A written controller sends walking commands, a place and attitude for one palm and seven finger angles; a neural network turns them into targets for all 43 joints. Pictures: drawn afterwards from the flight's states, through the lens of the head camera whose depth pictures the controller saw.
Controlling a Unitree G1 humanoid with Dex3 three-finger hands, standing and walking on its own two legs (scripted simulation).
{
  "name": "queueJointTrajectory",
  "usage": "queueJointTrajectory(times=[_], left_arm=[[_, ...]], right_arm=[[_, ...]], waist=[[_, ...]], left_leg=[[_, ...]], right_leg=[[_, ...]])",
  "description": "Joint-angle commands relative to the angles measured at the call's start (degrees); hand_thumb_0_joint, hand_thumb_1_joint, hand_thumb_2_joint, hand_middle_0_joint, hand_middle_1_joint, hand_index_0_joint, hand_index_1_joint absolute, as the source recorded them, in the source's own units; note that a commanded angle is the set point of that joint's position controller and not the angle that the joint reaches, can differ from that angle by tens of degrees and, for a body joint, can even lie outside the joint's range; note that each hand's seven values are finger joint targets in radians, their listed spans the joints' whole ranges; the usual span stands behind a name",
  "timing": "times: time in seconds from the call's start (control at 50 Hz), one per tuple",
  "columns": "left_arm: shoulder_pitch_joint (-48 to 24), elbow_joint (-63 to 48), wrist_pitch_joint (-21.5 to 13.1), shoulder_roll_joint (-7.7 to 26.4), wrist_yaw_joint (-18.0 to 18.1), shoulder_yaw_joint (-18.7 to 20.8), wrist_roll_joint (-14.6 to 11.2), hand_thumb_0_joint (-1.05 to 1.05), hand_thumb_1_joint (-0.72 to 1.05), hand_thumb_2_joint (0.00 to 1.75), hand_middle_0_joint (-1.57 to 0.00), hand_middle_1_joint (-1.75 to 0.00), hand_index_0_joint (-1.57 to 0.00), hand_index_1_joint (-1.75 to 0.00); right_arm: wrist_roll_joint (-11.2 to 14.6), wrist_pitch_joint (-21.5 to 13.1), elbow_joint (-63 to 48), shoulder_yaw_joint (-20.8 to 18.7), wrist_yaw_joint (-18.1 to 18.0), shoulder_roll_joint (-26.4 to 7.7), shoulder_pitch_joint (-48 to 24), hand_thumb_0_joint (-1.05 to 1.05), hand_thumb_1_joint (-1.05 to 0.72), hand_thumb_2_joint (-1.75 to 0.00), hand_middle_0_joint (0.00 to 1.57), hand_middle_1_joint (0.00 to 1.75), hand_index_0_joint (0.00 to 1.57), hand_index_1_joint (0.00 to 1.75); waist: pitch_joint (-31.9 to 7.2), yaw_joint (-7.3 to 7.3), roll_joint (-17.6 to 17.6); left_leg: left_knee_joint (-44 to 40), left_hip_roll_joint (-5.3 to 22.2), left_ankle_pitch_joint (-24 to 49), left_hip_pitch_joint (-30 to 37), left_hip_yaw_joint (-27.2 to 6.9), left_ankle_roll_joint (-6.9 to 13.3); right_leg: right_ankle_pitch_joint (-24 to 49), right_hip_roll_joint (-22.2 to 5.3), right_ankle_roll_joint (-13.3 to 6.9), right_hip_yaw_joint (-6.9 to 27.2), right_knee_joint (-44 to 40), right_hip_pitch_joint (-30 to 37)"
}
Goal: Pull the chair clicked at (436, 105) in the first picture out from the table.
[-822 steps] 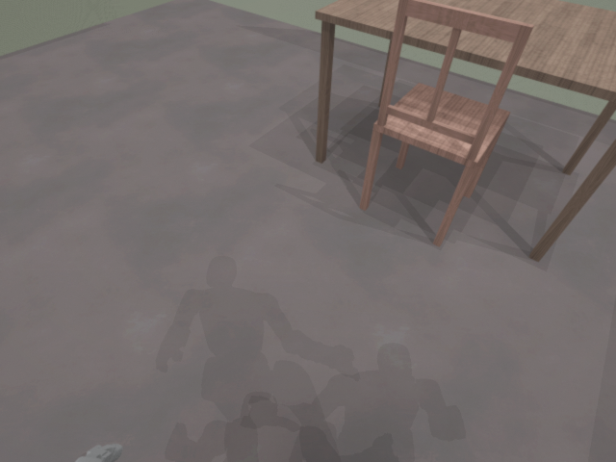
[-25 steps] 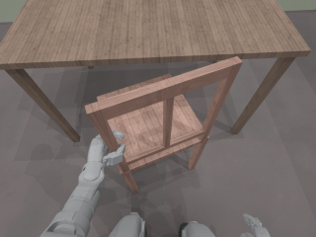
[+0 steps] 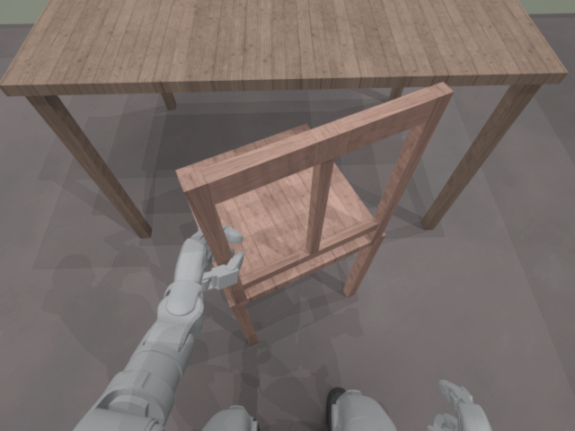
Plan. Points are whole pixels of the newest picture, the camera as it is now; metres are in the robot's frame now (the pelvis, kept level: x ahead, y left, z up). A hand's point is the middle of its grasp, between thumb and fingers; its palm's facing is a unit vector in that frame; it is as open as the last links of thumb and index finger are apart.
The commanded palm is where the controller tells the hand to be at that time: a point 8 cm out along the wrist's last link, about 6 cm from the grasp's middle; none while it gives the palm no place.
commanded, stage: step backward, pulling the chair out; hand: left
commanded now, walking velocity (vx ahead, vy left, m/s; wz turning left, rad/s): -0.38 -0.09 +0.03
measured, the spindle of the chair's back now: (317, 212) +0.45 -0.06 -0.06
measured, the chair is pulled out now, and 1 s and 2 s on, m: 0.18 0.34 0.53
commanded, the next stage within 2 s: stop walking, hand still on the chair in 1.52 s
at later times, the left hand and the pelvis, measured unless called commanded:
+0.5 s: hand (222, 323) +0.26 +0.09 -0.05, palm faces -0.12 -0.98 -0.16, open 5.7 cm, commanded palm +0.25 +0.15 -0.05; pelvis -0.08 +0.01 +0.01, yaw +0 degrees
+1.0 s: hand (217, 396) +0.17 +0.09 -0.05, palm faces -0.13 -0.98 -0.17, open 5.9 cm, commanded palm +0.15 +0.15 -0.05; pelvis -0.17 +0.01 +0.01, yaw +1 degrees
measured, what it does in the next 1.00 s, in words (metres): walks backwards: right foot, then left foot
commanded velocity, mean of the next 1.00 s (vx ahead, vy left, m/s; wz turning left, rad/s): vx -0.38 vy -0.02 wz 0.03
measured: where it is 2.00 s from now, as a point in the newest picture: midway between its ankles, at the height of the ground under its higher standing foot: outside the picture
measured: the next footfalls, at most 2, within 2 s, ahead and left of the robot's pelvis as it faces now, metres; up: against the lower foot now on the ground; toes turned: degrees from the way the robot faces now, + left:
right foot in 0.16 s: +0.06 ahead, -0.14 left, +0.00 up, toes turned -3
left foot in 0.38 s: +0.00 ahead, +0.13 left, +0.00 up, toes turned -1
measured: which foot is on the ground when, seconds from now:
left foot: down 0.00-0.26, up 0.28-0.36, down 0.38-0.66, up 0.68-0.86, down 0.88-1.00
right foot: down 0.00-0.04, up 0.06-0.14, down 0.16-0.42, up 0.44-0.56, down 0.58-0.92, up 0.94-1.00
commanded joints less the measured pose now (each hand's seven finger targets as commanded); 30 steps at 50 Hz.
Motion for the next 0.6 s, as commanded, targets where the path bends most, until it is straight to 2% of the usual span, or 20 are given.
queueJointTrajectory(times=[0.0, 0.04, 0.08, 0.1, 0.12, 0.14, 0.16, 0.2, 0.24, 0.28, 0.32, 0.34, 0.36, 0.38, 0.4, 0.42, 0.44, 0.5, 0.54, 0.58], left_arm=[[-10.47, -12.89, -3.49, 5.60, -0.85, -1.88, -0.42, 0.00, 0.90, 0.90, -0.50, -1.45, -0.50, -1.45], [-12.83, -14.57, -3.72, 5.59, -0.95, -2.09, 0.25, 0.00, 0.90, 0.90, -0.50, -1.45, -0.50, -1.45], [-12.25, -13.23, -3.64, 5.05, -0.86, -1.70, 0.19, 0.00, 0.90, 0.90, -0.50, -1.45, -0.50, -1.45], [-12.35, -12.26, -3.88, 4.83, -0.91, -1.90, 0.52, 0.00, 0.90, 0.90, -0.50, -1.45, -0.50, -1.45], [-13.12, -11.73, -4.29, 4.97, -1.01, -2.00, 0.71, 0.00, 0.90, 0.90, -0.50, -1.45, -0.50, -1.45], [-14.16, -10.25, -4.59, 6.48, -1.20, -1.55, 1.28, 0.00, 0.90, 0.90, -0.50, -1.45, -0.50, -1.45], [-15.80, -11.40, -5.11, 7.00, -0.93, -1.94, 1.38, 0.00, 0.90, 0.90, -0.50, -1.45, -0.50, -1.45], [-14.40, -9.98, -5.74, 10.08, -0.32, 0.67, 0.81, 0.00, 0.90, 0.90, -0.50, -1.45, -0.50, -1.45], [-11.39, -7.66, -5.43, 11.31, -0.32, 1.64, 0.53, 0.00, 0.90, 0.90, -0.50, -1.45, -0.50, -1.45], [-10.62, -6.73, -4.42, 10.34, -0.22, 1.35, 0.52, 0.00, 0.90, 0.90, -0.50, -1.45, -0.50, -1.45], [-10.08, -6.50, -3.60, 8.74, -0.20, 0.74, 0.38, 0.00, 0.90, 0.90, -0.50, -1.45, -0.50, -1.45], [-10.01, -6.63, -3.37, 8.75, -0.18, 0.46, 0.06, 0.00, 0.90, 0.90, -0.50, -1.45, -0.50, -1.45], [-9.04, -7.53, -3.30, 7.50, -0.29, -0.39, -0.07, 0.00, 0.90, 0.90, -0.50, -1.45, -0.50, -1.45], [-9.75, -10.58, -4.11, 5.96, -0.67, -1.94, -0.43, 0.00, 0.90, 0.90, -0.50, -1.45, -0.50, -1.45], [-11.53, -11.70, -4.41, 4.61, -0.93, -3.09, -0.44, 0.00, 0.90, 0.90, -0.50, -1.45, -0.50, -1.45], [-13.11, -12.45, -4.25, 4.32, -1.10, -3.28, -0.22, 0.00, 0.90, 0.90, -0.50, -1.45, -0.50, -1.45], [-14.03, -13.21, -4.30, 5.15, -0.97, -2.59, -0.27, 0.00, 0.90, 0.90, -0.50, -1.45, -0.50, -1.45], [-14.44, -11.75, -4.96, 4.47, -1.23, -2.54, 0.50, 0.00, 0.90, 0.90, -0.50, -1.45, -0.50, -1.45], [-15.80, -10.28, -5.61, 5.89, -1.43, -2.40, 1.62, 0.00, 0.90, 0.90, -0.50, -1.45, -0.50, -1.45], [-16.06, -8.97, -6.05, 6.73, -1.61, -2.19, 2.04, 0.00, 0.90, 0.90, -0.50, -1.45, -0.50, -1.45]], right_arm=[[-0.39, -1.15, -7.69, -2.86, -1.05, -8.10, 0.26, 0.00, -0.90, -0.90, 0.20, 0.30, 0.20, 0.30], [-1.24, -0.60, -7.98, -2.50, -0.66, -7.14, -1.06, 0.00, -0.90, -0.90, 0.20, 0.30, 0.20, 0.30], [-1.12, -1.14, -6.59, -3.24, 0.01, -6.97, 2.11, 0.00, -0.90, -0.90, 0.20, 0.30, 0.20, 0.30], [-1.09, -1.57, -6.04, -3.47, 0.39, -6.92, 3.33, 0.00, -0.90, -0.90, 0.20, 0.30, 0.20, 0.30], [-0.92, -1.95, -5.82, -3.65, 0.51, -7.11, 3.82, 0.00, -0.90, -0.90, 0.20, 0.30, 0.20, 0.30], [-1.04, -2.40, -5.45, -3.61, 0.39, -7.15, 3.14, 0.00, -0.90, -0.90, 0.20, 0.30, 0.20, 0.30], [-0.79, -2.34, -5.13, -3.60, 0.28, -7.10, 4.38, 0.00, -0.90, -0.90, 0.20, 0.30, 0.20, 0.30], [-0.01, -2.03, -5.07, -4.40, -0.50, -7.09, 4.66, 0.00, -0.90, -0.90, 0.20, 0.30, 0.20, 0.30], [0.24, -2.03, -5.42, -4.03, -0.80, -6.94, 3.03, 0.00, -0.90, -0.90, 0.20, 0.30, 0.20, 0.30], [0.20, -1.76, -5.74, -3.26, -0.85, -6.58, 1.90, 0.00, -0.90, -0.90, 0.20, 0.30, 0.20, 0.30], [0.06, -2.10, -5.37, -2.52, -0.85, -6.49, 2.68, 0.00, -0.90, -0.90, 0.20, 0.30, 0.20, 0.30], [0.15, -2.12, -5.45, -2.54, -1.11, -7.40, 2.64, 0.00, -0.90, -0.90, 0.20, 0.30, 0.20, 0.30], [-0.09, -1.95, -5.81, -2.80, -1.32, -8.28, 2.95, 0.00, -0.90, -0.90, 0.20, 0.30, 0.20, 0.30], [-0.26, -1.74, -7.57, -2.97, -1.19, -8.60, 1.32, 0.00, -0.90, -0.90, 0.20, 0.30, 0.20, 0.30], [-0.53, -1.41, -8.21, -2.57, -0.75, -7.62, 0.25, 0.00, -0.90, -0.90, 0.20, 0.30, 0.20, 0.30], [-1.01, -1.29, -8.32, -2.50, -0.52, -7.04, -0.36, 0.00, -0.90, -0.90, 0.20, 0.30, 0.20, 0.30], [-1.13, -1.37, -7.87, -2.82, -0.45, -6.82, 0.79, 0.00, -0.90, -0.90, 0.20, 0.30, 0.20, 0.30], [-1.22, -2.76, -5.12, -3.84, 0.90, -7.00, 5.00, 0.00, -0.90, -0.90, 0.20, 0.30, 0.20, 0.30], [-1.53, -3.49, -4.06, -3.68, 1.41, -7.12, 5.62, 0.00, -0.90, -0.90, 0.20, 0.30, 0.20, 0.30], [-1.40, -3.36, -3.85, -3.30, 1.66, -6.90, 4.43, 0.00, -0.90, -0.90, 0.20, 0.30, 0.20, 0.30]], waist=[[-24.03, 3.42, 3.22], [-21.63, 3.92, 13.37], [-23.42, 3.79, 8.88], [-24.70, 3.36, 5.25], [-25.31, 3.04, 3.06], [-23.73, 2.99, 3.23], [-26.20, 2.04, 2.11], [-30.42, 1.86, -4.98], [-28.74, 3.04, -6.65], [-25.49, 3.79, -9.84], [-24.70, 3.29, -12.42], [-23.15, 2.92, -11.66], [-22.68, 2.87, -7.27], [-22.57, 3.30, 2.08], [-21.94, 3.69, 9.18], [-21.19, 4.01, 12.40], [-21.68, 3.74, 11.73], [-24.59, 2.68, 6.00], [-24.77, 2.24, 8.41], [-24.57, 2.66, 9.43]], left_leg=[[-16.94, 11.03, 17.03, 2.65, -8.61, 5.15], [-18.69, 14.43, 18.76, -1.47, -11.76, 7.62], [-11.63, 14.29, 35.54, 6.45, -10.34, 7.99], [-8.35, 13.39, 40.90, 9.75, -9.50, 6.89], [-6.56, 12.27, 40.89, 10.40, -7.62, 5.25], [-6.78, 11.06, 36.05, 7.58, -6.74, 3.78], [-6.84, 9.70, 34.69, 7.54, -4.63, 2.39], [-1.38, 5.09, 22.06, 6.67, -0.19, -0.01], [4.22, 1.22, -0.24, 3.54, -0.15, -0.43], [7.00, 0.60, -5.67, 1.29, -1.68, 0.07], [0.15, 1.51, -3.50, 2.26, -2.23, 0.61], [-6.63, 2.32, 0.76, 3.99, -2.31, 1.00], [-14.17, 5.08, 10.03, 5.33, -4.82, 2.54], [-17.23, 9.69, 13.14, 4.94, -8.84, 4.59], [-20.55, 13.83, 12.82, 1.07, -12.44, 6.70], [-20.89, 16.31, 15.25, -1.07, -14.62, 8.43], [-18.88, 17.03, 23.32, 1.42, -15.13, 9.76], [-9.00, 15.83, 49.20, 19.24, -11.86, 8.62], [-6.82, 14.48, 51.51, 21.39, -9.75, 7.23], [-6.00, 12.33, 44.58, 15.90, -6.41, 4.95]], right_leg=[[0.00, -1.58, -0.69, 2.78, 2.57, 15.90], [-8.73, 0.38, -1.09, 2.50, 10.40, 14.59], [-5.74, 0.70, -1.59, 3.37, 6.18, 12.89], [1.70, 0.15, -1.81, 3.97, 1.71, 14.29], [9.63, -0.99, -2.23, 4.70, -1.38, 16.34], [13.70, -2.47, -2.81, 5.73, -2.53, 17.33], [21.85, -4.33, -3.36, 6.91, -2.92, 20.35], [28.89, -9.94, -5.79, 11.06, -4.43, 22.81], [25.52, -15.33, -8.49, 14.44, -8.87, 19.94], [13.21, -16.56, -8.71, 13.72, -11.23, 16.25], [11.27, -14.29, -7.30, 10.75, -9.79, 17.01], [8.96, -11.98, -5.99, 8.37, -8.57, 15.66], [5.01, -7.34, -3.28, 5.42, -5.79, 14.29], [-1.34, -2.23, -1.09, 3.50, -0.75, 13.11], [-7.31, 0.39, -0.92, 2.65, 6.84, 14.25], [-12.08, 1.13, -1.32, 3.19, 12.24, 13.39], [-13.82, 1.47, -1.38, 3.87, 13.67, 11.77], [-8.94, 1.96, -1.43, 3.96, 0.90, 7.95], [-1.35, 1.53, -1.57, 4.52, -4.60, 9.91], [9.32, -0.60, -2.04, 5.43, -6.79, 14.73]])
